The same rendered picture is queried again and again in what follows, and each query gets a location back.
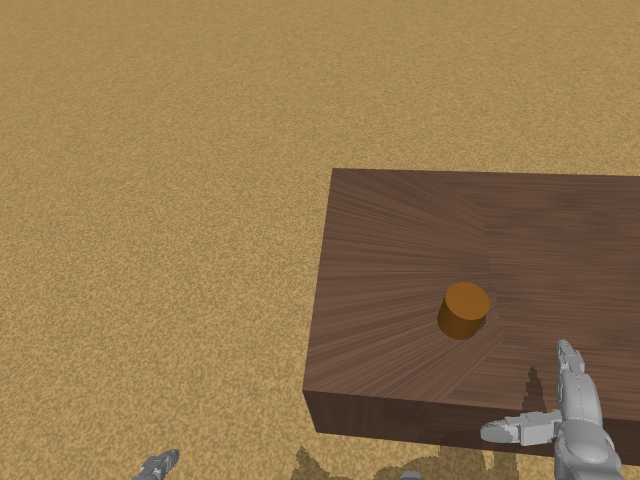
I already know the right robot arm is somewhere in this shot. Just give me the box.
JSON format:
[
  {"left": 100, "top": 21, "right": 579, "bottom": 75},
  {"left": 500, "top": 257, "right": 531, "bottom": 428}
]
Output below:
[{"left": 554, "top": 419, "right": 625, "bottom": 480}]

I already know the can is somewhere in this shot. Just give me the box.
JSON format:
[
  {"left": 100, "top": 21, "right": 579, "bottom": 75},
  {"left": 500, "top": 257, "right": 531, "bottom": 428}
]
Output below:
[{"left": 437, "top": 282, "right": 490, "bottom": 340}]

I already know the left robot hand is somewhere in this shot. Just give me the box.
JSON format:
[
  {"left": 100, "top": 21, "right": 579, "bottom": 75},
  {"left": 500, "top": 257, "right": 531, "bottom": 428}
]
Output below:
[{"left": 131, "top": 449, "right": 179, "bottom": 480}]

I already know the right robot hand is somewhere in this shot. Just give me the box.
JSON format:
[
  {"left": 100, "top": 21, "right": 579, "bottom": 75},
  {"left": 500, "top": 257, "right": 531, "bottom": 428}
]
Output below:
[{"left": 480, "top": 339, "right": 603, "bottom": 446}]

